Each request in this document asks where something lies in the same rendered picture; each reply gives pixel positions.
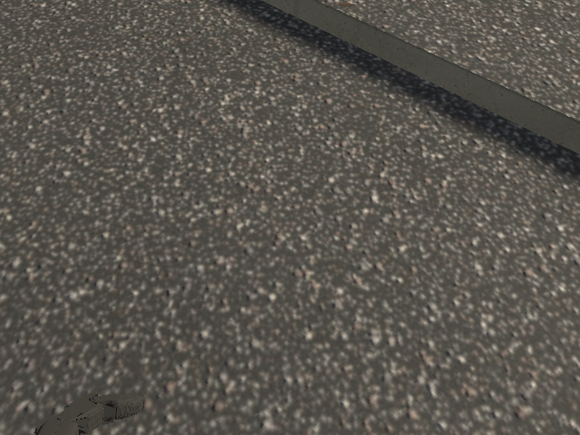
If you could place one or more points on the robot left hand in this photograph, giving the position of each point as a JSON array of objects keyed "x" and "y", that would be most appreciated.
[{"x": 90, "y": 412}]

